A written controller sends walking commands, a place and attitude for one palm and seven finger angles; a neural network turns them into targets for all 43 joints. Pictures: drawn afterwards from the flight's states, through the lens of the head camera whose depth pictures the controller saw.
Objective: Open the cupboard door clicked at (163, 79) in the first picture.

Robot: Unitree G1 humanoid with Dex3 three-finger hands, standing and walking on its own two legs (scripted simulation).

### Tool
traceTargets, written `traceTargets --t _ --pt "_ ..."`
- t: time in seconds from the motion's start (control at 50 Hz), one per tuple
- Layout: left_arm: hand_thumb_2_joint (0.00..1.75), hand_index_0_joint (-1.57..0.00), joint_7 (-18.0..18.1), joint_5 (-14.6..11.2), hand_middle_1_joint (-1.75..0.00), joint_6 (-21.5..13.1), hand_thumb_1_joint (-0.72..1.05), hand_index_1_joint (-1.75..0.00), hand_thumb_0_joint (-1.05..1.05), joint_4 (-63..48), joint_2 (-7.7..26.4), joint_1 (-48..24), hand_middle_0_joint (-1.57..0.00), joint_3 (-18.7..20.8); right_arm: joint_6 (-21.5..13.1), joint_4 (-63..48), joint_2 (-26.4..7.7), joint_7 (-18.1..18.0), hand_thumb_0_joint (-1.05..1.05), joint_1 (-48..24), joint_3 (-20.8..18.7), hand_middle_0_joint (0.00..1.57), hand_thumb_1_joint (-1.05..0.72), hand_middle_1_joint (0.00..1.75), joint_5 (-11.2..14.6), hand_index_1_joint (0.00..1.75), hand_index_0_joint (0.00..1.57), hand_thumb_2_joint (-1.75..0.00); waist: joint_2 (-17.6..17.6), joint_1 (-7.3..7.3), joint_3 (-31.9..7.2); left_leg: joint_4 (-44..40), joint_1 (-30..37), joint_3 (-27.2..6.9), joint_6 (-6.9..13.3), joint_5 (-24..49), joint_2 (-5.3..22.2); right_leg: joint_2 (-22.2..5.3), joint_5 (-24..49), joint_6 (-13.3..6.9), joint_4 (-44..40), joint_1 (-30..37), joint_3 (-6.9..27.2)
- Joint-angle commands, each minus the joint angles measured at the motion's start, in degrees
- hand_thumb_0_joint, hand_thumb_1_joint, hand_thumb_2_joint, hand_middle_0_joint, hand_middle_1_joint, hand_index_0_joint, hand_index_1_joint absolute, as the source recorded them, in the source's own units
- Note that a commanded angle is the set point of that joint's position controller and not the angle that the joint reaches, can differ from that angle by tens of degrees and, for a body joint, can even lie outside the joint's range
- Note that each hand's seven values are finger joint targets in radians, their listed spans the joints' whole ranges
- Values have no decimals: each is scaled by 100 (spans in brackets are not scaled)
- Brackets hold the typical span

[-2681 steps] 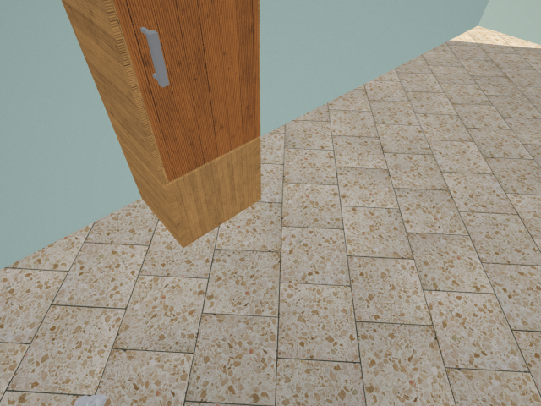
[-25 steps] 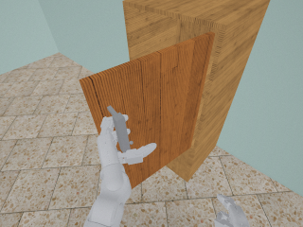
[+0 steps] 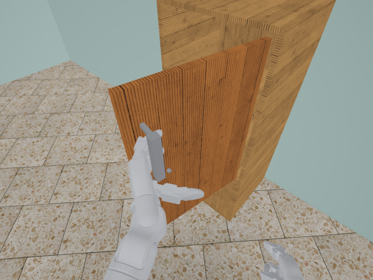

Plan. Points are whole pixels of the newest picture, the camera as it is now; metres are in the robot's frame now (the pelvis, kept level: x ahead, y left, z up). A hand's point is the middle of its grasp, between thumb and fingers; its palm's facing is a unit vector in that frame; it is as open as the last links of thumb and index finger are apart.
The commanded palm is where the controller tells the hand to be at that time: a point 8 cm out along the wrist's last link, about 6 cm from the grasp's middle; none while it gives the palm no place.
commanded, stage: slide the hand sideways off the handle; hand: left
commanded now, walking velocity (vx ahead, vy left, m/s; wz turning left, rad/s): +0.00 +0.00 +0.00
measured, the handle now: (152, 152) +0.35 +0.10 +0.11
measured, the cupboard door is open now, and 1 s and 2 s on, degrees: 77 78 78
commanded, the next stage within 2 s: draw the hand back to the body in 1.16 s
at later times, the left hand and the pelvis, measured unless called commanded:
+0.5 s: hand (159, 186) +0.27 +0.08 +0.10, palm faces -0.09 -1.00 +0.01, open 16.0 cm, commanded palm +0.24 +0.15 +0.10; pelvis +0.01 +0.00 +0.00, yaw -2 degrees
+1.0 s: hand (128, 206) +0.23 +0.13 +0.09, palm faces +0.00 -1.00 -0.04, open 16.1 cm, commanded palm +0.20 +0.20 +0.10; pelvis +0.02 -0.02 -0.01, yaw -1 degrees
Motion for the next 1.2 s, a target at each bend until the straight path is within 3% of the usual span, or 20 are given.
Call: traceTargets --t 0.0,0.04,0.06,0.1,0.14,0.24,0.34,0.36,0.42,0.46,0.5,0.58,0.66,0.86,1.0,1.08,1.1,1.12,1.16,1.18 --pt "30 -15 -2025 178 -30 -1123 -50 -30 0 -1683 653 -2041 -15 -510 -302 -1092 -675 -125 0 -362 -220 20 -90 30 132 30 20 -90 -208 -249 -1259 -465 841 41 218 1091 -105 -82 1435 -67 -465 -137 262" --pt "30 -15 -2867 -248 -30 -1260 -50 -30 0 -1397 705 -1953 -15 -477 -434 -1175 -666 -206 0 -338 -122 20 -90 30 251 30 20 -90 -210 -312 -1053 -488 794 -35 212 858 -106 -45 1200 -70 -492 -275 178" --pt "30 -15 -3116 -567 -30 -1207 -50 -30 0 -1360 530 -1983 -15 -479 -496 -1266 -664 -231 0 -370 -88 20 -90 30 316 30 20 -90 -135 -303 -957 -531 789 -63 203 682 -106 -18 1009 -66 -555 -311 166" --pt "30 -15 -3198 -1063 -30 -1048 -50 -30 0 -1268 437 -1890 -15 -164 -664 -1346 -671 -291 0 -508 -47 20 -90 30 384 30 20 -90 -295 -221 -809 -620 628 -118 165 296 -117 21 574 -23 -677 -348 87" --pt "30 -15 -3038 -1232 -30 -870 -50 -30 0 -1156 597 -1608 -15 236 -791 -1336 -712 -288 0 -521 -36 20 -90 30 405 30 20 -90 -524 -91 -741 -718 497 -157 135 122 -108 43 324 -4 -721 -331 33" --pt "30 -15 -2638 -943 -30 -819 -50 -30 0 -1531 796 -909 -15 446 -936 -1410 -721 -122 0 -412 -64 20 -90 30 359 30 20 -90 -565 24 -788 -727 466 -84 123 423 -66 40 537 -4 -623 -236 10" --pt "30 -15 -2654 -856 -30 -855 -50 -30 0 -1953 1201 -222 -15 836 -950 -1516 -712 -65 0 -396 -76 20 -90 30 328 30 20 -90 -386 146 -885 -677 466 85 134 669 -73 32 848 -20 -617 -30 109" --pt "30 -15 -2676 -880 -30 -840 -50 -30 0 -1933 1289 55 -15 967 -940 -1525 -717 -59 0 -385 -73 20 -90 30 323 30 20 -90 -418 215 -865 -699 403 78 125 722 -71 39 921 -30 -604 77 102" --pt "30 -15 -2751 -925 -30 -838 -50 -30 0 -2317 1308 287 -15 980 -927 -1614 -697 -53 0 -422 -60 20 -90 30 336 30 20 -90 -325 145 -716 -664 356 155 132 711 -79 36 996 1 -616 22 133" --pt "30 -15 -2758 -939 -30 -849 -50 -30 0 -2456 1542 562 -15 1240 -940 -1613 -709 -68 0 -393 -80 20 -90 30 330 30 20 -90 -263 170 -715 -610 349 168 140 799 -75 52 1104 2 -616 60 161" --pt "30 -15 -2807 -968 -30 -883 -50 -30 0 -2667 1485 512 -15 1149 -964 -1635 -697 -90 0 -381 -78 20 -90 30 336 30 20 -90 -247 60 -655 -554 365 170 148 790 -82 52 1134 28 -597 -62 166" --pt "30 -15 -2969 -1113 -30 -1002 -50 -30 0 -2855 1634 812 -15 1339 -1089 -1603 -719 -149 0 -288 -102 20 -90 30 337 30 20 -90 -384 35 -756 -423 335 164 169 916 -116 31 1408 74 -567 -3 226" --pt "30 -15 -3158 -1226 -30 -1063 -50 -30 0 -2881 1846 1246 -15 1615 -1165 -1556 -744 -184 0 -206 -123 20 -90 30 357 30 20 -90 -235 59 -831 -312 288 175 163 1092 -144 31 1745 91 -488 51 254" --pt "30 -15 -3640 -1549 -30 -1316 -50 -30 0 -3134 2186 2223 -15 2150 -1375 -1625 -799 -240 0 -52 -165 20 -90 30 400 30 20 -90 -370 100 -866 -80 1 160 156 1182 -183 -67 2437 229 -356 150 400" --pt "30 -15 -4036 -1806 -30 -1538 -50 -30 0 -3099 2361 2343 -15 2372 -1574 -1578 -876 -321 0 12 -184 20 -90 30 430 30 20 -90 -414 22 -704 84 -242 93 152 864 -201 -136 1970 294 -437 -82 579" --pt "30 -15 -4304 -1909 -30 -1640 -50 -30 0 -3262 2302 2130 -15 2129 -1764 -1560 -936 -366 0 34 -183 20 -90 30 462 30 20 -90 -145 -61 -742 122 -177 39 176 785 -213 -115 1568 239 -440 -284 535" --pt "30 -15 -4335 -1937 -30 -1643 -50 -30 0 -3220 2361 2327 -15 2212 -1812 -1552 -938 -378 0 62 -197 20 -90 30 466 30 20 -90 -134 -9 -757 96 -162 20 172 799 -199 -84 1518 210 -403 -298 465" --pt "30 -15 -4371 -1964 -30 -1627 -50 -30 0 -3202 2234 2388 -15 2081 -1856 -1569 -936 -383 0 64 -175 20 -90 30 463 30 20 -90 -246 -19 -714 92 -194 -2 182 790 -207 -81 1499 215 -399 -325 431" --pt "30 -15 -4349 -1959 -30 -1592 -50 -30 0 -3085 2419 2247 -15 2233 -1907 -1505 -976 -409 0 72 -197 20 -90 30 463 30 20 -90 -423 -21 -643 114 -273 -21 182 719 -192 -72 1298 212 -430 -374 449" --pt "30 -15 -4339 -1946 -30 -1585 -50 -30 0 -3135 2339 2138 -15 2138 -1932 -1524 -965 -407 0 32 -183 20 -90 30 463 30 20 -90 -344 -24 -614 88 -273 -25 185 647 -202 -82 1130 203 -442 -435 441"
